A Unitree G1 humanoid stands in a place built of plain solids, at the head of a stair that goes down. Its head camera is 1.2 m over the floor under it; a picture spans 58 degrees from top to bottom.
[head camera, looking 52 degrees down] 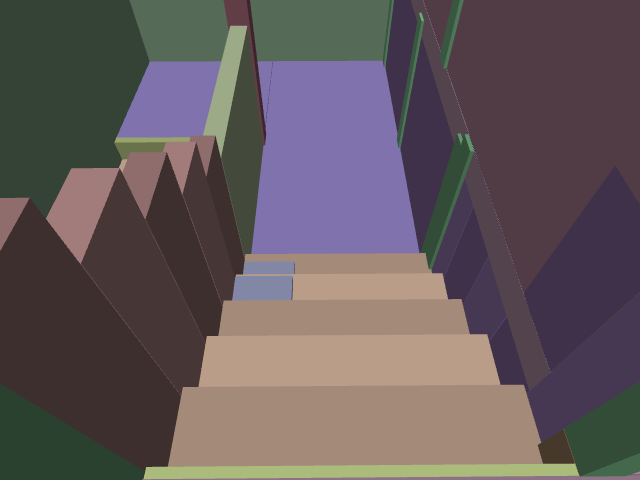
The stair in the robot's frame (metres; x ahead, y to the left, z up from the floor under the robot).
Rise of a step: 0.18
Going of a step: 0.26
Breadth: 1.09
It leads straight ahead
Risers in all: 6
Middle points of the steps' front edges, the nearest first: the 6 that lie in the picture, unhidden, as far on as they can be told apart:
0.22 -0.11 0.00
0.48 -0.11 -0.17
0.74 -0.11 -0.35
1.00 -0.10 -0.53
1.26 -0.10 -0.70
1.52 -0.10 -0.88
